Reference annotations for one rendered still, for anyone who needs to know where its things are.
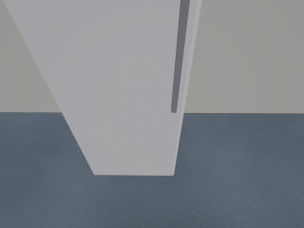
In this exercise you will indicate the handle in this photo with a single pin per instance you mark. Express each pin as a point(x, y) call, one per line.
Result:
point(182, 27)

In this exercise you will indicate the fridge door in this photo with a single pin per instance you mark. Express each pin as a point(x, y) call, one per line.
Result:
point(110, 65)

